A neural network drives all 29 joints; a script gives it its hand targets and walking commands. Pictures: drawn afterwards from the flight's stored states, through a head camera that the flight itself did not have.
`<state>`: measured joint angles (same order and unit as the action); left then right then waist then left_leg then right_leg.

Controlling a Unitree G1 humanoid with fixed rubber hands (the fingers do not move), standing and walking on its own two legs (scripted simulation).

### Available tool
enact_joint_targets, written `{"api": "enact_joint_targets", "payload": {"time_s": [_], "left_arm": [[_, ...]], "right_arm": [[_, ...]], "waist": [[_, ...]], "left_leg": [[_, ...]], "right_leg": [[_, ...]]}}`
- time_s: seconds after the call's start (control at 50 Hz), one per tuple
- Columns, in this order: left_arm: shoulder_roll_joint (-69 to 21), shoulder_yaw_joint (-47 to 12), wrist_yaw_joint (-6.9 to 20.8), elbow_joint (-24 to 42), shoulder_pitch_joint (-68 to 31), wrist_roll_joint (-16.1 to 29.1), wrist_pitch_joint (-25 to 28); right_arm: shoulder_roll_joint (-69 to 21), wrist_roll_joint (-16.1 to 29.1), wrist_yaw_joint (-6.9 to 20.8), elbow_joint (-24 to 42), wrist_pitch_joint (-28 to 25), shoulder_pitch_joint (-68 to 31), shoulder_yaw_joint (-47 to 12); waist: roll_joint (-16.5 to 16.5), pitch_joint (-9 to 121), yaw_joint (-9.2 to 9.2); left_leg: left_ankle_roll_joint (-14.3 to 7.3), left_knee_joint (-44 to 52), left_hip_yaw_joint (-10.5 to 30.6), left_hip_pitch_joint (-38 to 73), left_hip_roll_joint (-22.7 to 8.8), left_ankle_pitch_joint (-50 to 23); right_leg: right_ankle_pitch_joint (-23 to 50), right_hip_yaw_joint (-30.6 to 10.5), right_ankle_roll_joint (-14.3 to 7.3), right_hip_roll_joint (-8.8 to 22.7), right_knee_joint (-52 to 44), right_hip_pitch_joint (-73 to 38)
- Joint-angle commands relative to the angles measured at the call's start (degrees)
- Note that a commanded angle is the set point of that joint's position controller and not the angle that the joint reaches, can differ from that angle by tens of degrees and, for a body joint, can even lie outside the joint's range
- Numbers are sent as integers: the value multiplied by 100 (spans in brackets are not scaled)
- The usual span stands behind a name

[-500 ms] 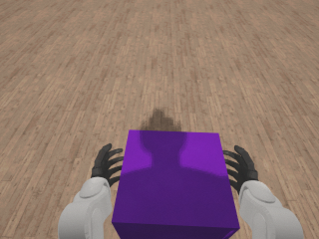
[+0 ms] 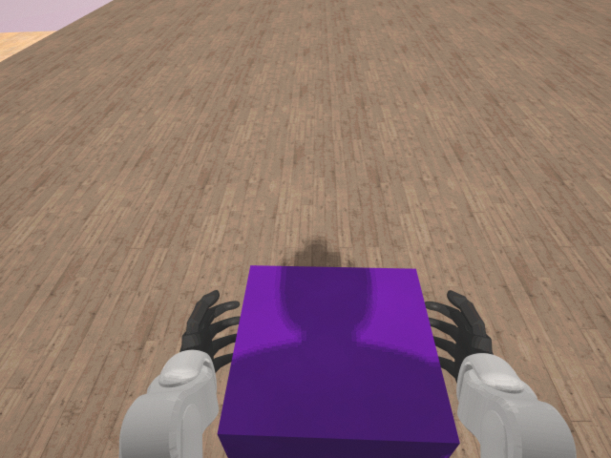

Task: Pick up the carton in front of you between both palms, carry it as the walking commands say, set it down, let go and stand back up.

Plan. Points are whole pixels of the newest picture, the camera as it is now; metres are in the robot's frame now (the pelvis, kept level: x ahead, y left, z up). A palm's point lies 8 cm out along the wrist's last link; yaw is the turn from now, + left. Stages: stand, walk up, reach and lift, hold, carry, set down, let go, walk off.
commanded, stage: carry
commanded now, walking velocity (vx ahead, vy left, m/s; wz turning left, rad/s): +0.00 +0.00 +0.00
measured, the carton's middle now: (330, 389) +0.23 +0.00 +0.00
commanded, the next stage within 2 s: hold in 1.44 s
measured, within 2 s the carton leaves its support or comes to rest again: neither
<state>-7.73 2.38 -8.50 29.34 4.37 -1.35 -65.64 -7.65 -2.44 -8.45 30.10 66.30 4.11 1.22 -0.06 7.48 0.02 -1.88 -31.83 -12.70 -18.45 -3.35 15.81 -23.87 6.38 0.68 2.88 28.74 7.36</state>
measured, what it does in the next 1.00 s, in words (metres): shifts its weight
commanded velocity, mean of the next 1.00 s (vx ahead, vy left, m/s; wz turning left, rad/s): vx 0.00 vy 0.00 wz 0.00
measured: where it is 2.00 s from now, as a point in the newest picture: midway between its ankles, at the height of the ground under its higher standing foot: outside the picture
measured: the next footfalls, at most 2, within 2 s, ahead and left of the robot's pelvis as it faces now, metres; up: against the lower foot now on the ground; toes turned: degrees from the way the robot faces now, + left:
none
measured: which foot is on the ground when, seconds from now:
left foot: down 0.00-1.00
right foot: down 0.00-1.00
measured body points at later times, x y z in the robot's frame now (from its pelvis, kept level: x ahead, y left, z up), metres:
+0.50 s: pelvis -0.04 -0.01 +0.00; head -0.06 -0.01 +0.45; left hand +0.24 +0.15 +0.05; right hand +0.24 -0.15 +0.05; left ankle +0.01 +0.10 -0.73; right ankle -0.10 -0.11 -0.73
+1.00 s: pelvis -0.05 -0.01 +0.00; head -0.05 -0.01 +0.45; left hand +0.26 +0.14 +0.03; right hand +0.26 -0.16 +0.03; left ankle +0.01 +0.10 -0.73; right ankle -0.10 -0.11 -0.73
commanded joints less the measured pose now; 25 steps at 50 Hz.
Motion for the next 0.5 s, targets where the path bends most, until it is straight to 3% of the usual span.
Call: {"api": "enact_joint_targets", "payload": {"time_s": [0.0, 0.02, 0.04, 0.06, 0.08, 0.12, 0.18, 0.22, 0.26, 0.28, 0.3, 0.32, 0.36, 0.38, 0.4, 0.42, 0.44, 0.46, 0.48], "left_arm": [[-3578, -2943, 203, 362, -2044, 996, 52], [-3700, -3077, 249, 391, -2106, 1084, 75], [-3454, -3101, 285, 388, -2244, 1049, 85], [-3443, -3075, 339, 226, -2332, 990, 92], [-3472, -3099, 377, 116, -2127, 1005, 110], [-3393, -2937, 474, -164, -2288, 923, 213], [-3009, -2744, 587, -360, -2557, 719, 357], [-3164, -2784, 643, -711, -2456, 618, 435], [-3402, -2762, 760, -815, -2739, 781, 583], [-3296, -2560, 789, -1082, -2776, 658, 631], [-3492, -2686, 846, -1195, -2710, 650, 736], [-3608, -2883, 935, -1109, -2867, 773, 855], [-3728, -2733, 1057, -1536, -3006, 634, 1025], [-3651, -2546, 1099, -1795, -3100, 465, 1128], [-3680, -2530, 1148, -1878, -3195, 412, 1272], [-3857, -2586, 1240, -1964, -3428, 466, 1398], [-3735, -2253, 1246, -2254, -3315, 243, 1486], [-3926, -2515, 1325, -2234, -3646, 404, 1626], [-4056, -2360, 1384, -2519, -3495, 328, 1718]], "right_arm": [[-3591, 1000, 164, 426, -118, -1954, -3046], [-3609, 1029, 221, 398, -133, -1960, -3013], [-3580, 1020, 269, 233, -142, -1982, -3071], [-3505, 923, 313, 145, -168, -2126, -2992], [-3500, 987, 359, 161, -195, -2073, -2991], [-3495, 965, 449, 20, -270, -2445, -3035], [-3189, 755, 580, -502, -403, -2396, -2820], [-3294, 831, 698, -659, -529, -2681, -2906], [-3231, 798, 789, -758, -657, -2781, -2754], [-3249, 716, 805, -875, -751, -2964, -2718], [-3403, 743, 872, -1089, -812, -2971, -2720], [-3513, 748, 908, -1192, -925, -2809, -2805], [-3697, 677, 1063, -1441, -1120, -3036, -2702], [-3591, 424, 1104, -1842, -1221, -3050, -2409], [-3652, 432, 1158, -1864, -1364, -3114, -2402], [-3754, 415, 1231, -2024, -1482, -3178, -2390], [-3549, 330, 1225, -2165, -1587, -3349, -2241], [-3919, 304, 1303, -2459, -1686, -3227, -2189], [-4016, 435, 1392, -2331, -1809, -3551, -2292]], "waist": [[41, 580, 20], [-14, 588, 40], [192, 427, 25], [86, 310, 34], [-59, 455, 34], [229, 528, 16], [-129, 482, 14], [92, 560, 34], [49, 474, 9], [-60, 570, 1], [84, 581, 26], [4, 750, 5], [193, 618, 12], [197, 586, 4], [-129, 675, 28], [-187, 638, 14], [-151, 674, 18], [-54, 555, 41], [64, 499, 20]], "left_leg": [[61, 192, 605, 782, -619, -2031], [56, 310, 625, 923, -586, -1806], [56, 277, 619, 837, -589, -1945], [70, 266, 675, 733, -626, -2110], [49, 356, 706, 940, -618, -2001], [54, 327, 744, 832, -660, -1840], [30, 387, 784, 934, -650, -1859], [34, 544, 719, 890, -676, -1448], [24, 651, 749, 891, -641, -1683], [-7, 509, 778, 932, -677, -1651], [61, 680, 751, 966, -637, -1691], [94, 552, 641, 1021, -606, -1759], [53, 621, 790, 986, -675, -1565], [44, 557, 783, 869, -659, -1731], [81, 519, 701, 883, -589, -1634], [34, 509, 744, 930, -608, -1358], [47, 589, 786, 953, -686, -1301], [52, 633, 835, 864, -715, -1415], [104, 763, 828, 900, -686, -1432]], "right_leg": [[2842, -370, -94, 667, -471, 253], [2723, -420, -117, 701, -540, 370], [2697, -412, -121, 635, -489, 419], [2643, -278, -78, 660, -547, 302], [2409, -401, -150, 639, -541, 466], [2156, -352, -198, 546, -669, 312], [1955, -475, -203, 599, -659, 454], [1457, -397, -175, 548, -721, 449], [1385, -382, -224, 599, -670, 556], [1604, -445, -226, 573, -729, 564], [1420, -317, -211, 554, -598, 574], [1483, -296, -182, 557, -625, 501], [1685, -436, -231, 579, -700, 557], [1793, -402, -186, 576, -701, 474], [1777, -412, -159, 589, -703, 478], [1606, -522, -213, 600, -753, 586], [1371, -413, -160, 530, -743, 592], [1262, -398, -202, 528, -750, 627], [1106, -447, -260, 537, -707, 848]]}}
